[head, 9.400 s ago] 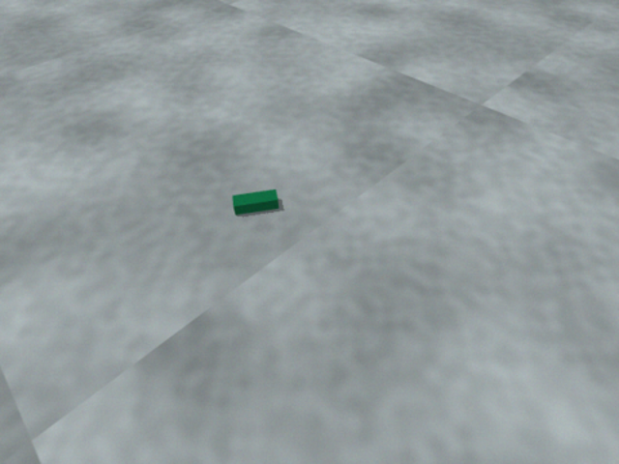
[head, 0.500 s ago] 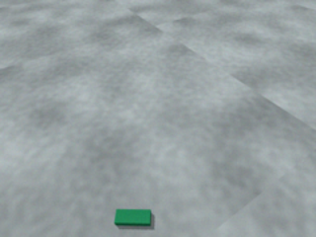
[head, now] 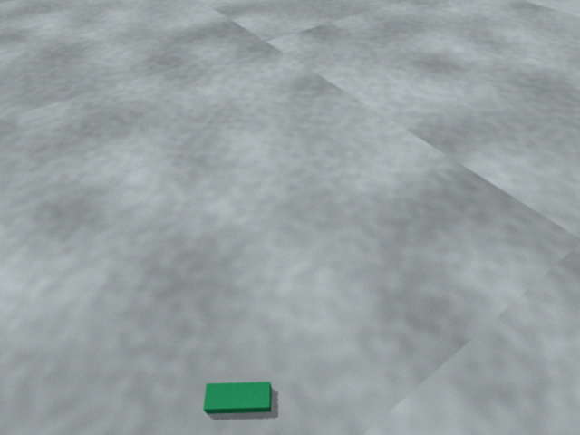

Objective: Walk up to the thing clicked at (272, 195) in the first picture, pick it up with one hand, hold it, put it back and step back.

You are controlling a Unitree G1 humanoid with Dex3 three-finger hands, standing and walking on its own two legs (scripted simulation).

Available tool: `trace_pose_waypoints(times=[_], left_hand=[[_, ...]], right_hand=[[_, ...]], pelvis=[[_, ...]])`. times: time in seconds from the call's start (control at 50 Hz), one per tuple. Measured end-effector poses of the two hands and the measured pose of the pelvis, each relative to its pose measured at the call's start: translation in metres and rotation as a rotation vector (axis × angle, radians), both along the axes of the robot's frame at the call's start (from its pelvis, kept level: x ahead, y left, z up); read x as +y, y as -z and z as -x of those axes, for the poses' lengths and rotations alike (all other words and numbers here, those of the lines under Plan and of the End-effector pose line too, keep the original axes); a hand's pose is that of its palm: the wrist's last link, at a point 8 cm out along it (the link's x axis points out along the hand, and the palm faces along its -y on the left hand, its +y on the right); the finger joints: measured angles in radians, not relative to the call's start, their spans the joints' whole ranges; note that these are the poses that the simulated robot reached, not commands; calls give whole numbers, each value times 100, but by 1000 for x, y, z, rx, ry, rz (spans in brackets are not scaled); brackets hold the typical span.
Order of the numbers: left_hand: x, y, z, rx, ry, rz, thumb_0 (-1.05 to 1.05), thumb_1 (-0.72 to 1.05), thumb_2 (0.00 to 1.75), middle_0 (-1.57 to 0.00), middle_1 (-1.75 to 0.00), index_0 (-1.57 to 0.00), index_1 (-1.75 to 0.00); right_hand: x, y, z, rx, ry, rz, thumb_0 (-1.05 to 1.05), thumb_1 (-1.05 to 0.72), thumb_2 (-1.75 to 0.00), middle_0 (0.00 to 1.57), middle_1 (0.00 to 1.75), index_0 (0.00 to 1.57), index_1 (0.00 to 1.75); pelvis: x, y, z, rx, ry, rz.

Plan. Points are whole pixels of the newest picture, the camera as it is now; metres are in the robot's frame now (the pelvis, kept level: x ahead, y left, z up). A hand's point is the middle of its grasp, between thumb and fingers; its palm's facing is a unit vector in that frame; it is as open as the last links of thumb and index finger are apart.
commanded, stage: walk up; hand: left
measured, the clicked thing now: (238, 397) +0.37 +0.20 -0.75
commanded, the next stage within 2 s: stand in 0.18 s
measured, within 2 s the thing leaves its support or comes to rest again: neither
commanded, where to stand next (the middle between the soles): +0.04 +0.01 m, yaw +1 degrees
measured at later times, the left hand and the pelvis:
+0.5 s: hand out of the picture +0.07 +0.26 -0.16, palm faces -0.03 -0.94 -0.34, open 7.4 cm; pelvis +0.00 +0.00 +0.00, yaw +0 degrees
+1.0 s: hand out of the picture +0.07 +0.26 -0.16, palm faces -0.02 -0.94 -0.34, open 7.4 cm; pelvis +0.00 +0.00 +0.00, yaw +1 degrees
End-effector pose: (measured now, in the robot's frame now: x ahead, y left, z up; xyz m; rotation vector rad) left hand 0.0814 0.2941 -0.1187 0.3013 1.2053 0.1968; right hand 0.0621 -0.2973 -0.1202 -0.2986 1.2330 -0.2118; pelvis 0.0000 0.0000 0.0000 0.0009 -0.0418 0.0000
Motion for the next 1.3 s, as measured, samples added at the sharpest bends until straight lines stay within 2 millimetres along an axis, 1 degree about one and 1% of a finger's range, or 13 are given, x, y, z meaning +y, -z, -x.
trace_pose_waypoints(times=[0.16,0.58,0.86,1.18,1.22,1.3], left_hand=[[3,0,0,1,3,-2,0,90,90,-21,-30,-21,-30],[6,1,19,42,4,-10,0,90,90,-21,-30,-21,-30],[7,0,18,33,2,-13,0,90,90,-21,-30,-21,-30],[7,1,19,30,0,-11,0,90,90,-21,-30,-21,-30],[8,1,19,25,-17,-11,0,90,90,-21,-30,-21,-30],[15,4,22,15,-33,-29,0,90,90,-21,-30,-21,-30]], right_hand=[[2,-1,-3,-10,0,0,0,-91,-90,21,30,20,30],[3,-1,-6,14,-19,2,0,-91,-90,21,30,20,30],[4,-1,-9,12,-29,0,0,-91,-90,21,30,20,30],[4,-2,-7,15,-30,3,0,-91,-90,21,30,20,30],[3,-1,-7,19,-25,5,0,-91,-90,21,30,20,30],[-3,2,-6,19,-19,19,0,-90,-90,21,30,20,30]], pelvis=[[2,0,1,-1,4,-3],[4,-1,0,11,-9,-1],[3,-1,0,12,-15,0],[3,-1,0,11,-19,1],[3,0,3,13,-19,1],[3,5,18,13,-21,4]])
